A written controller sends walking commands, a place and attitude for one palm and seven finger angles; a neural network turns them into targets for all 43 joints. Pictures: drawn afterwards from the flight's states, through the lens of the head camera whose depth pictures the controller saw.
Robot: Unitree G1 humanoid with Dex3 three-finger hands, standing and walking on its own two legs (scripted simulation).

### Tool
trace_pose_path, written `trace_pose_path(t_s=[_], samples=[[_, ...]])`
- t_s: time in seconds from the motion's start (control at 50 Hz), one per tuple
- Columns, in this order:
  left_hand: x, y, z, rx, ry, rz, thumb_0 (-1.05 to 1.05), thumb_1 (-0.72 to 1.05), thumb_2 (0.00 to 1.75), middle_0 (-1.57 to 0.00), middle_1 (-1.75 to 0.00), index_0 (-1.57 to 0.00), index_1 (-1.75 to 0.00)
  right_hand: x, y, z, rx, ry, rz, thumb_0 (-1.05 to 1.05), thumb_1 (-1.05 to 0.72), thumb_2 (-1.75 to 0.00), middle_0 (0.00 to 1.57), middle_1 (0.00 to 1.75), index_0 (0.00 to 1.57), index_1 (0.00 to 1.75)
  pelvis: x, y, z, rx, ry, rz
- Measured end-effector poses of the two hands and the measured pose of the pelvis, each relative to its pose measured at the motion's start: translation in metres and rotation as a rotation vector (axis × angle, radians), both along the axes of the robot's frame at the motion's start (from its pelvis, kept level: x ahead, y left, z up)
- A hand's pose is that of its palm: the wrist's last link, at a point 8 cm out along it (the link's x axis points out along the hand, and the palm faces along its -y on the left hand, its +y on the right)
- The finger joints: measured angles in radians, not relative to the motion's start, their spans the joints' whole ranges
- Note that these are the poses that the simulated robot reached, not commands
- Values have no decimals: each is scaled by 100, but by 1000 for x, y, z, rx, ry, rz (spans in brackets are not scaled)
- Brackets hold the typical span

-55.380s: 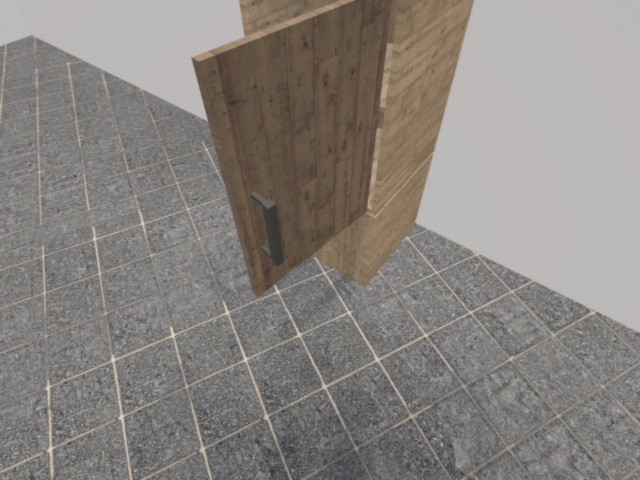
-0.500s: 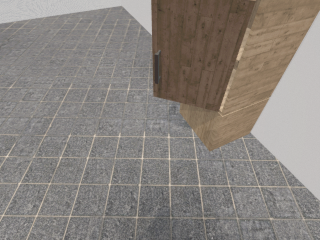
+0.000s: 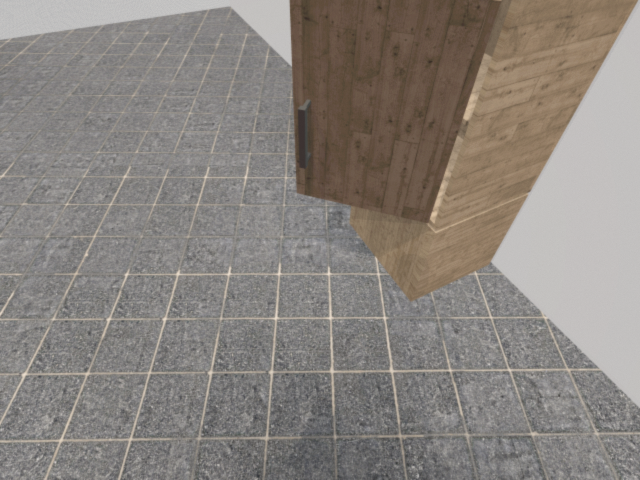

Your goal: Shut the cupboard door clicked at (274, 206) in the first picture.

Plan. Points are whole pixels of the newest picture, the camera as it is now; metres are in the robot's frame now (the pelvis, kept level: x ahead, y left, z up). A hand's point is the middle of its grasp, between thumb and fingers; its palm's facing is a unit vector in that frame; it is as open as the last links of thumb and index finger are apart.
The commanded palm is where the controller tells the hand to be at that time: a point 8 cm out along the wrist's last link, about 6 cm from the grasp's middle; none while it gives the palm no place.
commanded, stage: look to check the result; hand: left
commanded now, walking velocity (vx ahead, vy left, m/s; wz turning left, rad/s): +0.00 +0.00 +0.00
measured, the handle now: (305, 135) +0.94 +0.08 -0.11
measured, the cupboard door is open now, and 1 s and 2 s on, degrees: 45 45 45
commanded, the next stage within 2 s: walk to a spot facing it in 0.44 s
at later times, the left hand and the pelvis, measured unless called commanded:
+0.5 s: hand out of the picture +0.08 +0.21 -0.16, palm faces +0.00 -0.95 -0.31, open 7.3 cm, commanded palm none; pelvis +0.03 -0.02 +0.00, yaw +0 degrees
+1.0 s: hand out of the picture +0.04 +0.21 -0.20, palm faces +0.22 -0.95 -0.23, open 7.3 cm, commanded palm none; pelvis +0.03 +0.00 -0.02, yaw +12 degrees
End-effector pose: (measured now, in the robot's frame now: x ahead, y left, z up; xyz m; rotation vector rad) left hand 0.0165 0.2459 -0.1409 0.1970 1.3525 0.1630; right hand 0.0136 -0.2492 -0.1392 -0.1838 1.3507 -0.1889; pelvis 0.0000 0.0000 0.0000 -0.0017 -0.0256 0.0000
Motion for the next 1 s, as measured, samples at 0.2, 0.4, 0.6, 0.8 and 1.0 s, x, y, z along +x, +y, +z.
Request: trace_pose_path(t_s=[0.2, 0.4, 0.6, 0.8, 1.0], samples=[[25, 12, 10, 52, -26, -7, 0, 91, 90, -20, -30, -20, -30, 33, -15, 2, -9, -35, 28, 0, -91, -90, 20, 30, 20, 30, 12, -7, 2, 2, -1, 3], [51, 14, 17, 74, -64, -20, 0, 91, 90, -20, -30, -20, -30, 63, -32, 7, -31, -67, 52, 0, -91, -90, 20, 30, 20, 30, 23, -15, 3, 3, 1, 6], [69, 10, 18, 75, -77, -26, 0, 91, 90, -20, -30, -20, -30, 81, -46, 11, -52, -74, 65, 0, -91, -90, 20, 30, 20, 30, 34, -21, 4, 4, 7, 10], [58, -4, 3, 49, -89, 65, 0, 91, 90, -20, -30, -20, -30, 82, -25, -5, -13, -12, 109, 0, -91, -90, 20, 30, 20, 30, 34, -21, -6, -5, 5, 92], [6, 12, -31, -7, -25, 217, 0, 91, 90, -20, -30, -20, -30, 94, 23, -13, -1, -9, 214, 0, -91, -90, 20, 30, 20, 30, 28, 5, -24, -5, -5, 210]])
